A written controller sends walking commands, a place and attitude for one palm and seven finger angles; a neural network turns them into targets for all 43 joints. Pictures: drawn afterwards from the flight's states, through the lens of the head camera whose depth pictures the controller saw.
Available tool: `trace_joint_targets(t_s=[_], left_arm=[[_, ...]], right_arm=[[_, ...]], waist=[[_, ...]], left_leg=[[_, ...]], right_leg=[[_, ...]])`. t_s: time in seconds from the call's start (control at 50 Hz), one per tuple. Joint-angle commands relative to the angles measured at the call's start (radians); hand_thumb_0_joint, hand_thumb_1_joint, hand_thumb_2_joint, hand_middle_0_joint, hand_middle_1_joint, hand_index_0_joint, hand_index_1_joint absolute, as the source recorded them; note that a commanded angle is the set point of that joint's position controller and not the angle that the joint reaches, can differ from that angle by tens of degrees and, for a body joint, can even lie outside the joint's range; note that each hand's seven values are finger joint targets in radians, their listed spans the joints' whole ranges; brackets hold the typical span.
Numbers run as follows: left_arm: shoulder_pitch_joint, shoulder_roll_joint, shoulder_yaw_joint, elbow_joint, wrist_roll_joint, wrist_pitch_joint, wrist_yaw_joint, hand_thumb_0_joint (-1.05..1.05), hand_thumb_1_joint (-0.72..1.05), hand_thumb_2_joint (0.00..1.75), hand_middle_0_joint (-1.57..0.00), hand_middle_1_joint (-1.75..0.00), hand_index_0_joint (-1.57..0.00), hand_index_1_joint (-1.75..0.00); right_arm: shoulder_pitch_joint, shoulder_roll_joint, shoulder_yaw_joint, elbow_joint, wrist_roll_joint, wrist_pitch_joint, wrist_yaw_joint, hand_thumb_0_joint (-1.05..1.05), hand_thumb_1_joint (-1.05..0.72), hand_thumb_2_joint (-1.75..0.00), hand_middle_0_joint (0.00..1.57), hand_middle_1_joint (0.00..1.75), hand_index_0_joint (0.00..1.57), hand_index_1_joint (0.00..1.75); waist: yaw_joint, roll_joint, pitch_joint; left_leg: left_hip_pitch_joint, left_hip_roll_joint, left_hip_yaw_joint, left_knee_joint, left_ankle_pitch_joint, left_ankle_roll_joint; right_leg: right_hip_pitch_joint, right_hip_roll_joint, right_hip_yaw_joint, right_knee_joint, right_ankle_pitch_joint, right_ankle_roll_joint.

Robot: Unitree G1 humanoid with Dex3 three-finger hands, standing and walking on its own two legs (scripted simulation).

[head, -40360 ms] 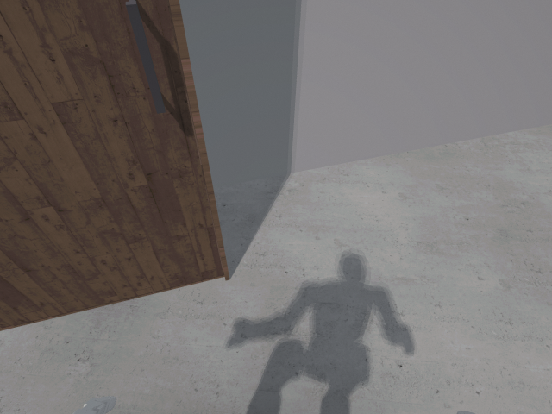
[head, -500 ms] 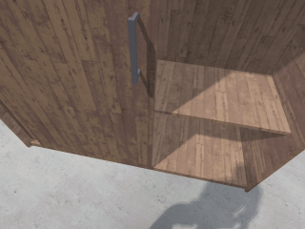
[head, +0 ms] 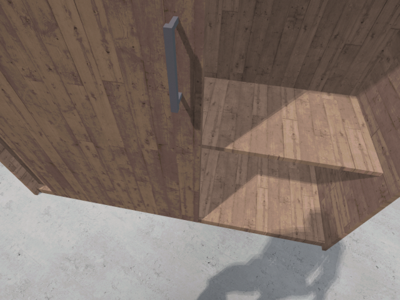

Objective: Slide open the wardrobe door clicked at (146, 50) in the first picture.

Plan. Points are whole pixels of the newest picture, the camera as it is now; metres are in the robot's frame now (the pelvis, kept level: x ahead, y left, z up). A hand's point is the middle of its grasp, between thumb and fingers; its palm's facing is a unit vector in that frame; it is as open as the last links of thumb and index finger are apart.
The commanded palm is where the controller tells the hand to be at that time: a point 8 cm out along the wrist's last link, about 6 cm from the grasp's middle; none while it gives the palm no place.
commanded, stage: look to check the result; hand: right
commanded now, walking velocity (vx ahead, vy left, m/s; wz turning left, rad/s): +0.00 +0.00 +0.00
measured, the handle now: (174, 69) +0.55 +0.10 +0.17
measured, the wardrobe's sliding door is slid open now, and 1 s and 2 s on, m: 0.64 0.64 0.64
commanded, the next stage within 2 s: stand and wait in 0.06 s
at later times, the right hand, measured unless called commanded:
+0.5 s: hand out of the picture +0.03 -0.18 -0.18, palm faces +0.01 +0.98 -0.20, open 7.4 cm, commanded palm none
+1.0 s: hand out of the picture +0.04 -0.19 -0.18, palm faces +0.02 +0.98 -0.21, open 7.4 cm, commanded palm none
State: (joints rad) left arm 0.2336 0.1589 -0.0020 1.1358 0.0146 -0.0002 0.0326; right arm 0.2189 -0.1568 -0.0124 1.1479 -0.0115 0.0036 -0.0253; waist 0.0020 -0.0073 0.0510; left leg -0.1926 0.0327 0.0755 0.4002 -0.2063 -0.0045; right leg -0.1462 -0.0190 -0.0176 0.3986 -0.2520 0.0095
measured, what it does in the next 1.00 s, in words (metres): stands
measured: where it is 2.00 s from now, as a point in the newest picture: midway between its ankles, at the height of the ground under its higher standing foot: outside the picture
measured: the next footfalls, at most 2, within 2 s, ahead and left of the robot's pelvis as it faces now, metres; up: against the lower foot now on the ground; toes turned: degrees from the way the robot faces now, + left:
none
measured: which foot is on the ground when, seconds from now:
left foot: down 0.00-1.00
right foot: down 0.00-1.00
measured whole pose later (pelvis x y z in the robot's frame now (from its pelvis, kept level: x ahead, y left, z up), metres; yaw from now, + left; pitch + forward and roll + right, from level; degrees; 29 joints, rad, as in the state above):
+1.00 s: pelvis +0.01 +0.00 +0.00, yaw +0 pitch +0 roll +0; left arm 0.21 0.17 0.00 1.14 0.01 -0.01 0.03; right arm 0.20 -0.18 -0.02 1.14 -0.01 0.00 -0.02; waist 0.00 0.00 0.05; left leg -0.16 0.04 0.08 0.38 -0.21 -0.01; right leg -0.11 -0.01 -0.02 0.37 -0.25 0.01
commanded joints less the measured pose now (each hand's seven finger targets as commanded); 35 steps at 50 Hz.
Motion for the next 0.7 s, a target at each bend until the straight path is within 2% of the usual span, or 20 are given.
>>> trace_joint_targets(t_s=[0.0, 0.08, 0.12, 0.2, 0.32, 0.36, 0.42, 0.48, 0.52, 0.56, 0.6, 0.62, 0.68], left_arm=[[0.066, 0.095, 0.015, -0.026, 0.002, -0.014, 0.010, 0.00, 0.90, 0.90, -0.20, -0.30, -0.20, -0.30], [0.060, 0.094, 0.015, -0.027, 0.002, -0.013, 0.011, 0.00, 0.90, 0.90, -0.20, -0.30, -0.20, -0.30], [0.062, 0.091, 0.015, -0.027, 0.000, -0.011, 0.011, 0.00, 0.90, 0.90, -0.20, -0.30, -0.20, -0.30], [0.059, 0.102, 0.016, -0.026, 0.002, -0.015, 0.011, 0.00, 0.90, 0.90, -0.20, -0.30, -0.20, -0.30], [0.058, 0.099, 0.016, -0.026, 0.001, -0.014, 0.011, 0.00, 0.90, 0.90, -0.20, -0.30, -0.20, -0.30], [0.054, 0.101, 0.016, -0.023, 0.002, -0.015, 0.010, 0.00, 0.90, 0.90, -0.20, -0.30, -0.20, -0.30], [0.053, 0.099, 0.019, -0.026, 0.000, -0.014, 0.012, 0.00, 0.90, 0.90, -0.20, -0.30, -0.20, -0.30], [0.051, 0.106, 0.019, -0.023, 0.001, -0.016, 0.011, 0.00, 0.90, 0.90, -0.20, -0.30, -0.20, -0.30], [0.053, 0.101, 0.018, -0.024, -0.001, -0.015, 0.012, 0.00, 0.90, 0.90, -0.20, -0.30, -0.20, -0.30], [0.049, 0.106, 0.019, -0.021, 0.002, -0.016, 0.011, 0.00, 0.90, 0.90, -0.20, -0.30, -0.20, -0.30], [0.050, 0.116, 0.021, -0.024, 0.001, -0.019, 0.013, 0.00, 0.90, 0.90, -0.20, -0.30, -0.20, -0.30], [0.052, 0.104, 0.020, -0.025, -0.001, -0.017, 0.013, 0.00, 0.90, 0.90, -0.20, -0.30, -0.20, -0.30], [0.046, 0.117, 0.020, -0.026, 0.001, -0.019, 0.013, 0.00, 0.90, 0.90, -0.20, -0.30, -0.20, -0.30]], right_arm=[[0.045, -0.113, -0.022, -0.027, 0.005, -0.019, -0.004, 0.00, -0.90, -0.90, 0.20, 0.30, 0.20, 0.30], [0.044, -0.111, -0.021, -0.027, 0.005, -0.018, -0.004, 0.00, -0.90, -0.90, 0.20, 0.30, 0.20, 0.30], [0.042, -0.114, -0.021, -0.028, 0.004, -0.017, -0.004, 0.00, -0.90, -0.90, 0.20, 0.30, 0.20, 0.30], [0.038, -0.117, -0.023, -0.030, 0.005, -0.019, -0.004, 0.00, -0.90, -0.90, 0.20, 0.30, 0.20, 0.30], [0.038, -0.118, -0.022, -0.033, 0.004, -0.019, -0.004, 0.00, -0.90, -0.90, 0.20, 0.30, 0.20, 0.30], [0.032, -0.121, -0.024, -0.032, 0.004, -0.019, -0.004, 0.00, -0.90, -0.90, 0.20, 0.30, 0.20, 0.30], [0.037, -0.123, -0.024, -0.035, 0.004, -0.021, -0.004, 0.00, -0.90, -0.90, 0.20, 0.30, 0.20, 0.30], [0.034, -0.126, -0.024, -0.033, 0.005, -0.023, -0.005, 0.00, -0.90, -0.90, 0.20, 0.30, 0.20, 0.30], [0.034, -0.124, -0.023, -0.035, 0.005, -0.022, -0.005, 0.00, -0.90, -0.90, 0.20, 0.30, 0.20, 0.30], [0.033, -0.124, -0.024, -0.033, 0.005, -0.022, -0.005, 0.00, -0.90, -0.90, 0.20, 0.30, 0.20, 0.30], [0.028, -0.132, -0.026, -0.036, 0.005, -0.024, -0.005, 0.00, -0.90, -0.90, 0.20, 0.30, 0.20, 0.30], [0.027, -0.126, -0.026, -0.036, 0.004, -0.021, -0.005, 0.00, -0.90, -0.90, 0.20, 0.30, 0.20, 0.30], [0.025, -0.132, -0.027, -0.036, 0.005, -0.022, -0.004, 0.00, -0.90, -0.90, 0.20, 0.30, 0.20, 0.30]], waist=[[0.001, -0.006, -0.033], [0.000, -0.007, -0.017], [-0.002, 0.015, -0.007], [-0.001, 0.004, -0.025], [-0.001, 0.016, -0.022], [-0.001, 0.003, -0.019], [-0.002, 0.022, -0.024], [0.000, 0.003, -0.036], [0.000, 0.017, -0.026], [0.000, -0.009, -0.032], [0.002, 0.001, -0.043], [0.000, 0.010, -0.026], [0.000, -0.001, -0.026]], left_leg=[[0.055, 0.084, -0.076, -0.053, 0.168, 0.022], [0.050, 0.083, -0.078, -0.059, 0.154, 0.023], [0.053, 0.078, -0.073, -0.069, 0.137, 0.022], [0.061, 0.084, -0.076, -0.056, 0.169, 0.022], [0.064, 0.081, -0.071, -0.063, 0.170, 0.022], [0.063, 0.084, -0.075, -0.058, 0.172, 0.021], [0.070, 0.084, -0.071, -0.064, 0.194, 0.023], [0.072, 0.088, -0.075, -0.054, 0.217, 0.025], [0.073, 0.083, -0.071, -0.062, 0.208, 0.024], [0.071, 0.086, -0.075, -0.055, 0.207, 0.024], [0.081, 0.085, -0.074, -0.050, 0.226, 0.026], [0.080, 0.081, -0.069, -0.059, 0.206, 0.025], [0.075, 0.084, -0.072, -0.054, 0.209, 0.024]], right_leg=[[-0.023, -0.081, 0.061, -0.068, 0.212, -0.024], [-0.027, -0.080, 0.061, -0.075, 0.196, -0.024], [-0.032, -0.084, 0.060, -0.080, 0.183, -0.025], [-0.022, -0.082, 0.062, -0.077, 0.215, -0.024], [-0.015, -0.085, 0.058, -0.080, 0.209, -0.026], [-0.023, -0.081, 0.060, -0.081, 0.209, -0.023], [-0.011, -0.082, 0.056, -0.075, 0.218, -0.025], [-0.005, -0.081, 0.058, -0.073, 0.238, -0.022], [-0.005, -0.084, 0.056, -0.074, 0.232, -0.024], [-0.005, -0.082, 0.058, -0.076, 0.234, -0.022], [0.003, -0.085, 0.063, -0.074, 0.260, -0.023], [-0.006, -0.087, 0.059, -0.079, 0.242, -0.024], [-0.004, -0.085, 0.062, -0.080, 0.248, -0.022]])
